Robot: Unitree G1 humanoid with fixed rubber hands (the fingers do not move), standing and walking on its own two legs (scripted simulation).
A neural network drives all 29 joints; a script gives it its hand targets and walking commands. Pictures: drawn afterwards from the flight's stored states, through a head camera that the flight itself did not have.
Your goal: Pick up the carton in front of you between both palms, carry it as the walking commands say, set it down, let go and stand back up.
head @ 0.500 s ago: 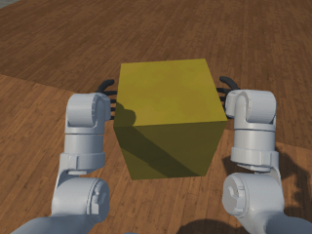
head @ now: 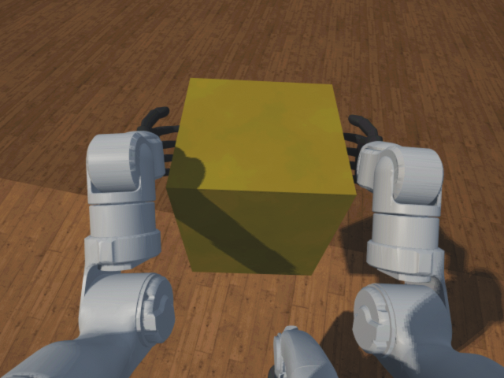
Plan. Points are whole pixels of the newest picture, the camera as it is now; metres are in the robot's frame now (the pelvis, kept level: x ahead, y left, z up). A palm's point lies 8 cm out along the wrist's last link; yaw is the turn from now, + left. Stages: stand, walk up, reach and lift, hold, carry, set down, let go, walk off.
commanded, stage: carry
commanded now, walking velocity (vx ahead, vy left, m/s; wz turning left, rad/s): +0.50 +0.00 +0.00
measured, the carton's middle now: (256, 185) +0.39 -0.04 +0.08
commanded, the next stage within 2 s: none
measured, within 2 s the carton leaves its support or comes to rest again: neither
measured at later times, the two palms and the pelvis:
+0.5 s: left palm (130, 6) +0.70 +0.17 +0.23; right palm (292, 3) +0.71 -0.13 +0.23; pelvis +0.33 +0.00 +0.04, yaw +0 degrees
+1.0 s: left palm out of the picture +1.00 +0.16 +0.25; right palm out of the picture +1.02 -0.14 +0.25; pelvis +0.64 +0.00 +0.09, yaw +1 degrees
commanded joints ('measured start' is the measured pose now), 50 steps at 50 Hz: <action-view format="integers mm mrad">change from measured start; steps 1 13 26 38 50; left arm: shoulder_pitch -655 -899 -732 -707 -746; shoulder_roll -950 -1172 -1054 -970 -1079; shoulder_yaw -536 -702 -607 -532 -623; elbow -27 -214 40 -68 -45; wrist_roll -319 -598 -491 -351 -470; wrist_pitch -39 -75 -37 -43 -71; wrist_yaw -149 -241 -253 -151 -208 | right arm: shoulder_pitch -834 -696 -615 -891 -803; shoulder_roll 1112 1037 989 1130 1089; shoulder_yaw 593 496 507 592 546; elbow -108 -79 94 -160 -42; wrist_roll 501 297 296 527 388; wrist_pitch -5 -27 -2 -10 -9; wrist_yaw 275 220 236 273 274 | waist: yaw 43 176 -2 42 223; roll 115 -72 42 72 -187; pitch -382 -513 -601 -459 -533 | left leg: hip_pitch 239 -617 385 332 -609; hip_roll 228 53 142 295 -28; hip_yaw -175 -108 -205 -334 -142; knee -125 901 51 -114 1004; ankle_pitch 565 76 -39 307 -18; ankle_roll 177 45 128 236 5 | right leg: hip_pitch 105 946 443 -92 1078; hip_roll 29 -192 -52 -12 -258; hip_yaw -74 383 -54 38 705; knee -273 -702 -153 28 -754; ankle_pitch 79 335 481 31 278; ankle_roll -10 -193 -11 -10 -331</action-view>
